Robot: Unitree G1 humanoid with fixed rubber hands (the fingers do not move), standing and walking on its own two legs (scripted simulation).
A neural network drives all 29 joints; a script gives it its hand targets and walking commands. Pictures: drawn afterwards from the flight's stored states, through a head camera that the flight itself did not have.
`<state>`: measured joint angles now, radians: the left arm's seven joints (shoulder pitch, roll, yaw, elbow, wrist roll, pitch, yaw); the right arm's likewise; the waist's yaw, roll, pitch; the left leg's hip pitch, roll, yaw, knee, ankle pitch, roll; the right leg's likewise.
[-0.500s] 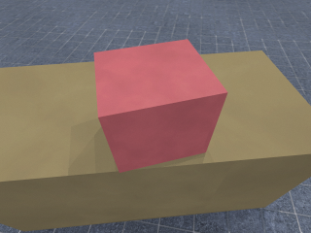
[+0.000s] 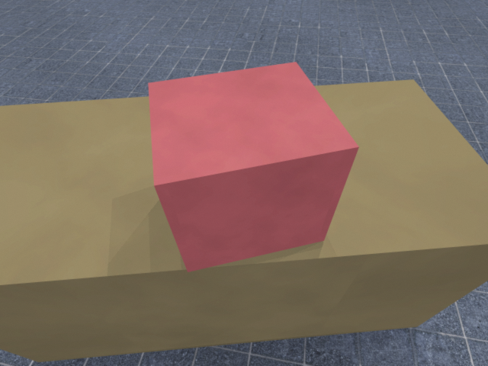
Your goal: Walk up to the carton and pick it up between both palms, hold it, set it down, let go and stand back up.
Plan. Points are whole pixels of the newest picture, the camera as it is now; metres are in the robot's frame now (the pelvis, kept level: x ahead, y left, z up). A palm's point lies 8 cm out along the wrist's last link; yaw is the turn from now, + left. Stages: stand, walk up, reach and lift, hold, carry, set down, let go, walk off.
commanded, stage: stand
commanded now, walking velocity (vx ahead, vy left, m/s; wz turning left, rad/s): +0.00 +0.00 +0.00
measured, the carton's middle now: (241, 167) +0.47 +0.02 +0.04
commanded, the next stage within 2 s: none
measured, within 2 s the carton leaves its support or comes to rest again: neither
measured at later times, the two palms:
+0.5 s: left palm out of the picture +0.04 +0.26 -0.12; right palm out of the picture +0.03 -0.26 -0.12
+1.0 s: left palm out of the picture +0.02 +0.25 -0.13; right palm out of the picture +0.02 -0.26 -0.12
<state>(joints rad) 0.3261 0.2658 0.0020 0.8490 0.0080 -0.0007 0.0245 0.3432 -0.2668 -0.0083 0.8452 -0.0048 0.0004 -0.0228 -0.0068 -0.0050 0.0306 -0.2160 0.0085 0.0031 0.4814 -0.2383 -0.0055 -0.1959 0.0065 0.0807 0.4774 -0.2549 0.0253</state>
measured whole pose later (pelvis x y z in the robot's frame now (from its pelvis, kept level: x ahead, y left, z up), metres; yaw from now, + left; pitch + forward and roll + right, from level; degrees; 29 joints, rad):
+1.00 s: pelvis +0.00 +0.00 +0.00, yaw +1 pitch -2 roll +0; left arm 0.33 0.25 0.01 0.90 0.01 0.00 0.03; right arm 0.35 -0.25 0.00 0.89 -0.01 -0.01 -0.03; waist 0.00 0.00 0.03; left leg -0.21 0.01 -0.02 0.47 -0.23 -0.01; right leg -0.19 0.00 0.06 0.46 -0.25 0.02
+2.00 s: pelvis +0.00 -0.01 +0.00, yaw +2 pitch -1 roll +0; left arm 0.33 0.23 0.01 0.93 0.00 0.00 0.03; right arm 0.35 -0.24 0.00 0.92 -0.01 -0.01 -0.04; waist 0.00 0.00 0.03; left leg -0.21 0.00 -0.04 0.46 -0.22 -0.02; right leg -0.18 0.00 0.05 0.45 -0.25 0.02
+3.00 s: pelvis +0.01 -0.01 +0.00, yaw +3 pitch -1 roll +0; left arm 0.33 0.23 0.00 0.96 0.00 0.00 0.04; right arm 0.34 -0.22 0.00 0.96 0.00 0.00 -0.04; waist 0.00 0.00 0.04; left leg -0.20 0.00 -0.05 0.45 -0.22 -0.02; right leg -0.16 -0.01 0.03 0.44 -0.25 0.02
